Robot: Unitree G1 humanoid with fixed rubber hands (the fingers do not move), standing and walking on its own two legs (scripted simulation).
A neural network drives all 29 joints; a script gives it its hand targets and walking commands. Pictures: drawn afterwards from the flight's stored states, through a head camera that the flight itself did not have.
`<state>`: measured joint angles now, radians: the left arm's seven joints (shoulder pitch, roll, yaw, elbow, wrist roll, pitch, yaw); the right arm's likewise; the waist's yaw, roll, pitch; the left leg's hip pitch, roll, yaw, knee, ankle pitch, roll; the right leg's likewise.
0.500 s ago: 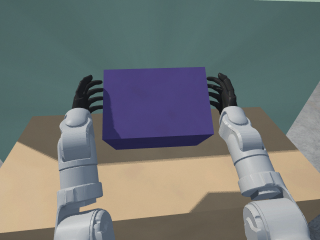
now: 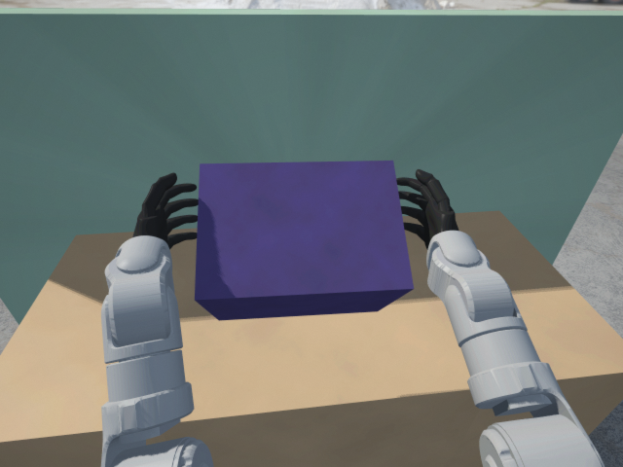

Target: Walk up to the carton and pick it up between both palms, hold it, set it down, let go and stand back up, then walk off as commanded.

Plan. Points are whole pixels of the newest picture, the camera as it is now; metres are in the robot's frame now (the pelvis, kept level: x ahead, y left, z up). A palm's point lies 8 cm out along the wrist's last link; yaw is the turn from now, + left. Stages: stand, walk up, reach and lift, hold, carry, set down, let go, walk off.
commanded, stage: hold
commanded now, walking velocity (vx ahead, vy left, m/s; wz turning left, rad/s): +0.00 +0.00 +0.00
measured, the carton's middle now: (299, 246) +0.40 +0.02 +0.14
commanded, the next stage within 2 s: none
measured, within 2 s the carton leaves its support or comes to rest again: neither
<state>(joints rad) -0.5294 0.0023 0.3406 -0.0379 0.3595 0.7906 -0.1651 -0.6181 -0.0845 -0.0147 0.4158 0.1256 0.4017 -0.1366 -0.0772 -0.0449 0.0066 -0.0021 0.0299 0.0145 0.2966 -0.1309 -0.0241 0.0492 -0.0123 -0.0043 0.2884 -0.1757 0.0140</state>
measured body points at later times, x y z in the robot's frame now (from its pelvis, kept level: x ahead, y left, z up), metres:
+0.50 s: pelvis +0.03 +0.00 +0.00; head -0.01 +0.02 +0.45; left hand +0.41 +0.18 +0.20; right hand +0.42 -0.16 +0.21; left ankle +0.03 +0.13 -0.75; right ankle +0.00 -0.13 -0.75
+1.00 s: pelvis -0.01 +0.00 +0.00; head -0.08 +0.02 +0.44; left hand +0.35 +0.18 +0.20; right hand +0.36 -0.16 +0.20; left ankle +0.03 +0.13 -0.75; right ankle +0.00 -0.13 -0.75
